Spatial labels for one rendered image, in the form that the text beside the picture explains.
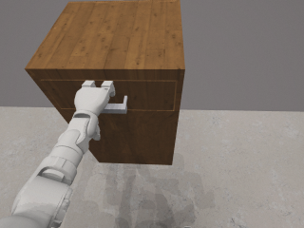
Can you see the robot left upper arm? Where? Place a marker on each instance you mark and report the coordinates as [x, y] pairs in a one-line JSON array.
[[43, 205]]

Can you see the cabinet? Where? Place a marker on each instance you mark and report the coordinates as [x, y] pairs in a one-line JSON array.
[[119, 40]]

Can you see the left robot forearm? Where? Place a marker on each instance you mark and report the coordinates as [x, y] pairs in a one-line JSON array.
[[62, 162]]

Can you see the left robot hand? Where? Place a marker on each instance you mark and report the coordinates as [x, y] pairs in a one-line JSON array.
[[94, 99]]

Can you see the handle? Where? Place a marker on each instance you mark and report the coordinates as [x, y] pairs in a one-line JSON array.
[[116, 108]]

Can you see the drawer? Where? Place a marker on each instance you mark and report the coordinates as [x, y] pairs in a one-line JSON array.
[[141, 94]]

